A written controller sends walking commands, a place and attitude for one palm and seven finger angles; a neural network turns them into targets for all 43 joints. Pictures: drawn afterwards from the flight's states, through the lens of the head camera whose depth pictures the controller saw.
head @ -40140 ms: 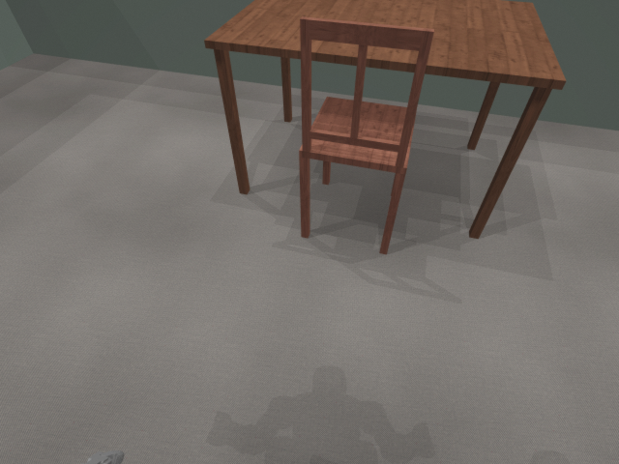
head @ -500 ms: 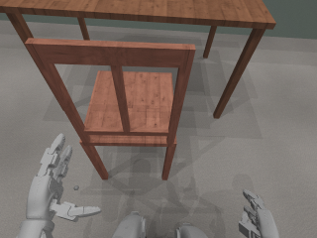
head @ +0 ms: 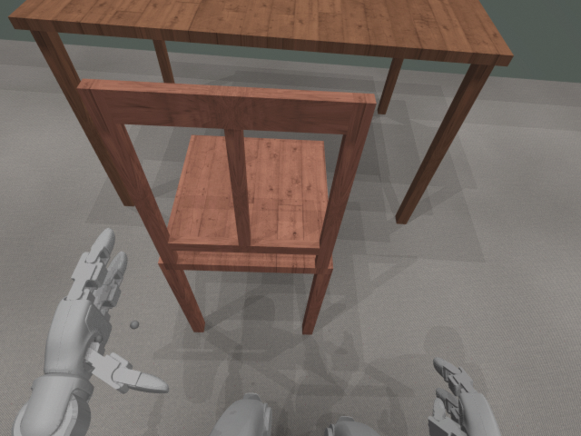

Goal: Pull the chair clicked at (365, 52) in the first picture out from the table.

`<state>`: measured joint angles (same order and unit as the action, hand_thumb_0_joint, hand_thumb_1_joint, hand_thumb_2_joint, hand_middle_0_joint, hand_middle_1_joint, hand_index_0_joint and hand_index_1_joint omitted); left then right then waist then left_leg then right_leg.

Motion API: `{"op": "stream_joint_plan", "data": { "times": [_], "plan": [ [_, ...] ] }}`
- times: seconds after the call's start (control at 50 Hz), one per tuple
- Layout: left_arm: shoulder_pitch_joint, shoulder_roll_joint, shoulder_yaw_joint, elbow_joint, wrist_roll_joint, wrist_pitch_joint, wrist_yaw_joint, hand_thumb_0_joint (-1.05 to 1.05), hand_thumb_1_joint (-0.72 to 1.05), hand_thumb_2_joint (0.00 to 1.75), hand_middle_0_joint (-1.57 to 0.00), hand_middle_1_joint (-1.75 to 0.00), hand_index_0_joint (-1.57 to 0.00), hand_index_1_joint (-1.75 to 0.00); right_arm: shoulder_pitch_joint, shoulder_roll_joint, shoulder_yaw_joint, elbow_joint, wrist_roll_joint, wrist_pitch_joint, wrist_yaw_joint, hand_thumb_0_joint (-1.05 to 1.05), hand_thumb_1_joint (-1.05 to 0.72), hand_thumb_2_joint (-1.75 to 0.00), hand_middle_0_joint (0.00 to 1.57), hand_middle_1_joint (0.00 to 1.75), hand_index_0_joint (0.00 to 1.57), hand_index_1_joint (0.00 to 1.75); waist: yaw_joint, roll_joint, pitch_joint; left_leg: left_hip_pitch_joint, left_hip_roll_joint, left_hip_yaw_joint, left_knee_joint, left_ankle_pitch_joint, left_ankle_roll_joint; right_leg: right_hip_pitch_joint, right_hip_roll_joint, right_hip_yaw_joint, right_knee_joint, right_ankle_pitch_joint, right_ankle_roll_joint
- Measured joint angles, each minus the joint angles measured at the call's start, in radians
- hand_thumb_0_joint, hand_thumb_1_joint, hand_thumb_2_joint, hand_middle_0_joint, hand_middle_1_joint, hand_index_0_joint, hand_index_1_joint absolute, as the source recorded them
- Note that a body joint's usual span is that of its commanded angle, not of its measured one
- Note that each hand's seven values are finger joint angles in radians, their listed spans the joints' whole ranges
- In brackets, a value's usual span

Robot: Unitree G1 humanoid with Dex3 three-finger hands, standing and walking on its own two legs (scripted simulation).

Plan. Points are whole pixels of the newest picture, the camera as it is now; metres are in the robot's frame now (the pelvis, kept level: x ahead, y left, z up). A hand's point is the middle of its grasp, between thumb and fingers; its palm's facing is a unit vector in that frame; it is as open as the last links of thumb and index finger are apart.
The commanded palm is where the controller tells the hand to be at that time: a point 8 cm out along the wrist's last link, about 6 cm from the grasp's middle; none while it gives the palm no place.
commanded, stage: raise the hand toward the chair's back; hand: left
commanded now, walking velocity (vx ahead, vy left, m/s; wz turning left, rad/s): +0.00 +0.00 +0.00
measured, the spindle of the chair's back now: (240, 195) +0.48 +0.12 +0.01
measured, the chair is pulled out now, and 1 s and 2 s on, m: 0.28 0.28 0.28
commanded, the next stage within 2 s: aim the fingers beside a spindle in 0.42 s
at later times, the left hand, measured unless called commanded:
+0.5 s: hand (152, 323) +0.24 +0.19 +0.04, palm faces +0.07 -1.00 -0.05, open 16.9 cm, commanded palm +0.22 +0.24 +0.05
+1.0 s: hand (186, 307) +0.27 +0.16 +0.02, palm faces +0.05 -1.00 -0.03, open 16.9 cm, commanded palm +0.25 +0.21 +0.03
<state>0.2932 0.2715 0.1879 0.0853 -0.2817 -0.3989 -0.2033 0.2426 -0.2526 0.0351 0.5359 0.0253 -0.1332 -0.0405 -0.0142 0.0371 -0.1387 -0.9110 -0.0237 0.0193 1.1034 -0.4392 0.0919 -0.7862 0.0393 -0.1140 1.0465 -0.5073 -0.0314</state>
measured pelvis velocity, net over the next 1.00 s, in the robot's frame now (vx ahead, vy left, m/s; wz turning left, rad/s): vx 0.01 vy -0.03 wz -0.01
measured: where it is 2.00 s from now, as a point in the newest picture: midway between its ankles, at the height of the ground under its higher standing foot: outside the picture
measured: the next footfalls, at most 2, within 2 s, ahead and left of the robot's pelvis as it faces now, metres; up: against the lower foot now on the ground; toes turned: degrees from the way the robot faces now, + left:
none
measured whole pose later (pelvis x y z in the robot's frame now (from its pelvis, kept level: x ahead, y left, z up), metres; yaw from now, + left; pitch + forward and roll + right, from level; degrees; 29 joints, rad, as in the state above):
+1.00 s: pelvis +0.01 -0.03 -0.01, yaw -1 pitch +17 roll -3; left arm 0.24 0.23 0.15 0.15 -0.26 -0.44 -0.16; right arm 0.23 -0.26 0.01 0.55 0.02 -0.12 -0.02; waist -0.03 0.03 -0.16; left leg -0.97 0.00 0.02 1.16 -0.48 0.05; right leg -0.86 0.06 -0.12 1.12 -0.56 -0.07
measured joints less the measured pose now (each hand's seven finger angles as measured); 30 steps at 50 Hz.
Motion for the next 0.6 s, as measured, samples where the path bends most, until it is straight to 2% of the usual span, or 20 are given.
{"op": "stream_joint_plan", "data": {
  "times": [0.2,0.6],
  "plan": [
    [0.015,-0.005,-0.005,-0.003,0.006,-0.021,0.012,-0.01,-0.5,0.3,-0.06,-0.08,-0.06,-0.08,0.013,-0.011,-0.017,0.009,-0.002,-0.007,0.006,0.02,-0.9,-0.9,0.2,0.3,0.21,0.3,-0.012,-0.004,-0.003,0.006,0.003,0.005,-0.009,0.001,-0.003,0.001,0.003,0.006,-0.005,0.001,-0.003],
    [0.008,-0.016,-0.015,0.013,0.003,-0.021,0.011,-0.01,-0.5,0.3,-0.06,-0.08,-0.06,-0.08,-0.013,-0.001,-0.005,0.0,0.0,-0.007,0.004,0.02,-0.9,-0.9,0.2,0.3,0.21,0.3,-0.003,0.004,-0.009,-0.005,0.011,-0.01,0.004,-0.009,-0.025,-0.01,0.013,-0.008,0.012,-0.015,-0.027]
  ]
}}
